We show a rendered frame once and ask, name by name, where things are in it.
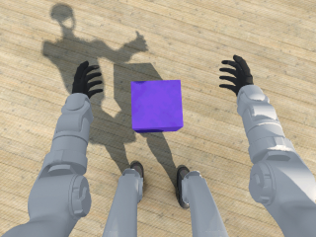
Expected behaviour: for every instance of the robot left hand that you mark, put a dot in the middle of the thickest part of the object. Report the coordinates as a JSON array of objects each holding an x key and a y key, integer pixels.
[{"x": 81, "y": 85}]

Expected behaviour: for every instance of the right robot forearm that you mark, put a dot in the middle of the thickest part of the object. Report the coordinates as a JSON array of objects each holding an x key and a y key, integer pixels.
[{"x": 263, "y": 129}]

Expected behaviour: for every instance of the left robot forearm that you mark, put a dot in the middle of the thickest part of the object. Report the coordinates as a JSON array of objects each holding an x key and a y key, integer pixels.
[{"x": 67, "y": 155}]

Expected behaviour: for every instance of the robot right upper arm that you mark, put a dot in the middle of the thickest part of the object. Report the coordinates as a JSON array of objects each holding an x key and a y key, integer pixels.
[{"x": 287, "y": 190}]

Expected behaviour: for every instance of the carton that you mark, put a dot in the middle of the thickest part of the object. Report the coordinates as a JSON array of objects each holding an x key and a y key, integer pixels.
[{"x": 156, "y": 106}]

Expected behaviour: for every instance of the robot right hand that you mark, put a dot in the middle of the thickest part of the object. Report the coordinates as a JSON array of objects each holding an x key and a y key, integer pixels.
[{"x": 241, "y": 72}]

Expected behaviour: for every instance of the left robot shin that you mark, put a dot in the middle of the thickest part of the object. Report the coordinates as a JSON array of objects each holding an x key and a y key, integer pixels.
[{"x": 129, "y": 171}]

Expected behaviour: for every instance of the robot left upper arm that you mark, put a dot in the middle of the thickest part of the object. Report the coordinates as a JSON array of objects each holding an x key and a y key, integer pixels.
[{"x": 56, "y": 204}]

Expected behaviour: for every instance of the robot shin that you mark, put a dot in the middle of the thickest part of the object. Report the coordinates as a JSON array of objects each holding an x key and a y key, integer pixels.
[
  {"x": 129, "y": 171},
  {"x": 194, "y": 173}
]

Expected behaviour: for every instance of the right robot shin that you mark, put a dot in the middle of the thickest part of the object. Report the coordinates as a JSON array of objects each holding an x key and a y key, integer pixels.
[{"x": 194, "y": 173}]

